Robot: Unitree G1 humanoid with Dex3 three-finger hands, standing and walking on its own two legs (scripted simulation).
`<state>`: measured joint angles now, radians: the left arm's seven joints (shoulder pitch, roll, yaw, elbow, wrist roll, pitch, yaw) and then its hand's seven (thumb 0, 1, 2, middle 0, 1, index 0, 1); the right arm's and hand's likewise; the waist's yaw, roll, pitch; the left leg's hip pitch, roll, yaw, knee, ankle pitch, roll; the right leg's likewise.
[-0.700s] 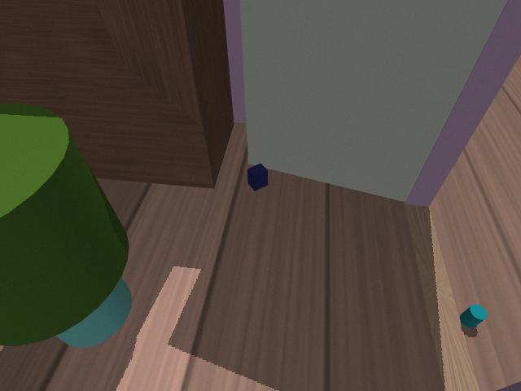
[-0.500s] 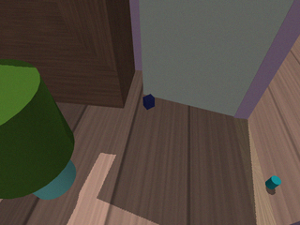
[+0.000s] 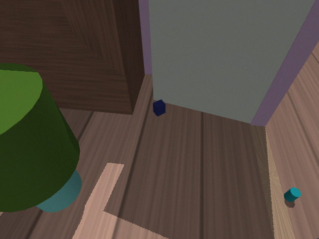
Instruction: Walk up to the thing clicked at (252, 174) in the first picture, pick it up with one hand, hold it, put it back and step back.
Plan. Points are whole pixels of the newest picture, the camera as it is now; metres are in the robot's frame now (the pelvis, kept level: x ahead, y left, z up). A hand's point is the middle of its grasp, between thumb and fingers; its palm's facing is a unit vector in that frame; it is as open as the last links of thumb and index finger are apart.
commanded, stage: stand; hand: left
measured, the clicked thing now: (159, 107) +1.24 +0.03 -0.73
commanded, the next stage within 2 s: walk up in 0.42 s
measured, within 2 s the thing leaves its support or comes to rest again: neither
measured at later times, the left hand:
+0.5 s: hand out of the picture +0.08 +0.25 -0.16, palm faces -0.04 -0.94 -0.33, open 7.3 cm
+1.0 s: hand (107, 227) +0.19 +0.17 -0.15, palm faces -0.09 -0.93 -0.36, open 7.3 cm
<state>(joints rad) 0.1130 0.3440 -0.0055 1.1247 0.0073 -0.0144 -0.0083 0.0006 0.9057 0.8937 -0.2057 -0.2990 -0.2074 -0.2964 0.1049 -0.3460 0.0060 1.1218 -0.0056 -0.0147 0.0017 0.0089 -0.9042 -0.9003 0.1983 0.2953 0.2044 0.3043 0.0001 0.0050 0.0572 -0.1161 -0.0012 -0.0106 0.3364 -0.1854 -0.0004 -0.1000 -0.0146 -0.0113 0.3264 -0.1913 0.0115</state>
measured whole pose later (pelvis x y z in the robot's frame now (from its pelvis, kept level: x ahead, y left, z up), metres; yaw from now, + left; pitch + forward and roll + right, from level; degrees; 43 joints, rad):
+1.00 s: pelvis +0.15 -0.10 -0.01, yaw -7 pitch -5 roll -1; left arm 0.35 0.38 0.05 0.95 0.01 -0.06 -0.06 0.00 0.90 0.89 -0.21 -0.30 -0.21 -0.30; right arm 0.24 -0.43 -0.08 0.94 -0.02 -0.03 0.08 0.01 -0.91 -0.90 0.20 0.29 0.20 0.30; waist 0.04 0.05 0.05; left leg -0.48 0.08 0.02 0.94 -0.32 0.01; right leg -0.15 0.01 -0.01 0.47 -0.25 -0.03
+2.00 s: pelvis +0.55 -0.11 -0.02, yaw -10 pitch -3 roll -2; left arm 0.37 0.42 0.05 0.84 0.01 -0.09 -0.05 0.00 0.90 0.89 -0.21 -0.30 -0.21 -0.30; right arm 0.27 -0.44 -0.08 0.85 -0.02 -0.03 0.08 0.01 -0.91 -0.90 0.20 0.29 0.20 0.30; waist 0.04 0.05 0.08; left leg -0.46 0.10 0.00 0.66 -0.21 0.00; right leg -0.12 -0.02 -0.08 0.52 -0.34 0.00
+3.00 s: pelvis +0.76 -0.12 -0.02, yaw -10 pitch -4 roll +0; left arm 0.19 0.39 0.01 0.96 -0.01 0.00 -0.01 0.00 0.91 0.89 -0.21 -0.30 -0.21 -0.30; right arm 0.19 -0.37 -0.01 0.98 -0.01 -0.02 0.01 0.01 -0.90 -0.90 0.20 0.30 0.20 0.30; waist 0.01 -0.03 0.08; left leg -0.33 0.03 0.02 0.64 -0.25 0.00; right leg -0.30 -0.03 -0.02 0.67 -0.38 -0.01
